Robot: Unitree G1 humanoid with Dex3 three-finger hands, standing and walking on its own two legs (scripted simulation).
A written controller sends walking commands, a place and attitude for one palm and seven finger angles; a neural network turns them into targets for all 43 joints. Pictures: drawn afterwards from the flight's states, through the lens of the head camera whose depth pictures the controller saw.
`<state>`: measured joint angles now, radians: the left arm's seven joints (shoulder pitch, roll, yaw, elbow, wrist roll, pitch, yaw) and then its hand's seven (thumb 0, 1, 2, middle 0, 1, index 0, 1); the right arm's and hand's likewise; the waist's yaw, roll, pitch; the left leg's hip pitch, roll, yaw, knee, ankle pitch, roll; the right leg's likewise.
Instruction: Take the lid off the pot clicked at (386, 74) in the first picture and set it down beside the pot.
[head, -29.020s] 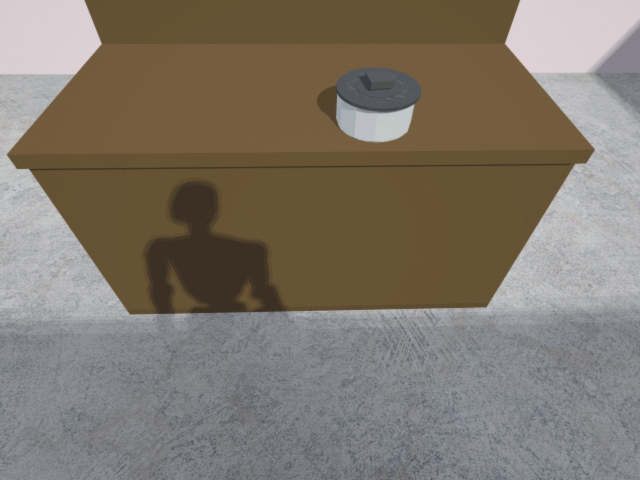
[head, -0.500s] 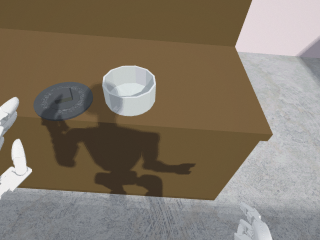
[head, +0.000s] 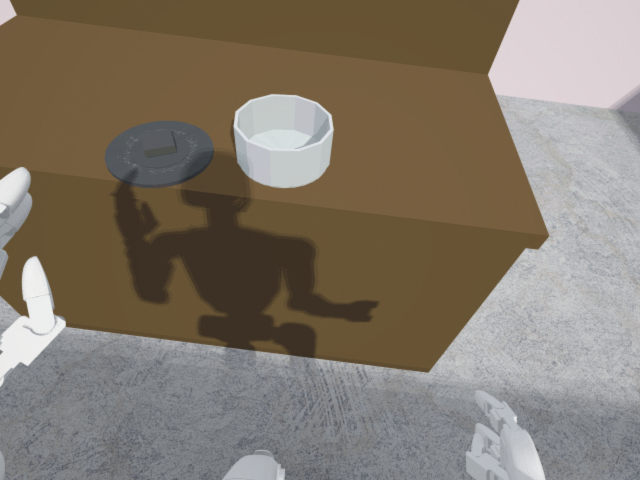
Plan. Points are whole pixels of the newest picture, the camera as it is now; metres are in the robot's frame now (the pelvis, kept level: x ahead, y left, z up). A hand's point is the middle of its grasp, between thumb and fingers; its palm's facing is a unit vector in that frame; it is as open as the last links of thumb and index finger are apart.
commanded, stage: step back with the hand held close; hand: left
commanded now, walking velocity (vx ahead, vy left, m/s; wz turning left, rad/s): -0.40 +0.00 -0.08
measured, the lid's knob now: (158, 142) +0.65 +0.34 +0.01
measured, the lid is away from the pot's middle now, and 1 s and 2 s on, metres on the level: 0.23 0.23 0.23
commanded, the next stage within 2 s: stop stepping back and stand still in 0.04 s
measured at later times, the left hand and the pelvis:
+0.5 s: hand out of the picture +0.09 +0.25 +0.20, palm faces +0.30 -0.89 -0.35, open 7.4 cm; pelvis -0.11 +0.03 +0.01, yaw -5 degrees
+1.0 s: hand out of the picture +0.10 +0.27 +0.13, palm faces +0.26 -0.88 -0.40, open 7.4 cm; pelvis -0.14 +0.05 +0.00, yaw -3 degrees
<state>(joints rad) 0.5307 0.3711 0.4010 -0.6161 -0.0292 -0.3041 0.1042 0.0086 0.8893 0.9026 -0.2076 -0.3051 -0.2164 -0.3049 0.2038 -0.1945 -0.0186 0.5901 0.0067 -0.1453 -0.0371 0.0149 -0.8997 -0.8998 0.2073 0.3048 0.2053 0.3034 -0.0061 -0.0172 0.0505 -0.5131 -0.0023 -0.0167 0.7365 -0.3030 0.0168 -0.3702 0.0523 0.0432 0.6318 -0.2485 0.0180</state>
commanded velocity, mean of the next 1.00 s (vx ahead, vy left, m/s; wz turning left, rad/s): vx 0.07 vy -0.02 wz -0.01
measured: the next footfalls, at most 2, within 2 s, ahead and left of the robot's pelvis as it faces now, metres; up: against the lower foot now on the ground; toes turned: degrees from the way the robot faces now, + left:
left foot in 0.08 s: +0.09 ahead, +0.10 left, +0.00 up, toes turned -1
right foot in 0.38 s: -0.09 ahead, -0.05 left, +0.00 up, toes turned +2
